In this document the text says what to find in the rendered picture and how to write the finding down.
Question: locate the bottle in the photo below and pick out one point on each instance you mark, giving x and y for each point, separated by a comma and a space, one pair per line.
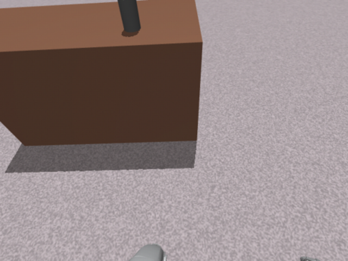
129, 15

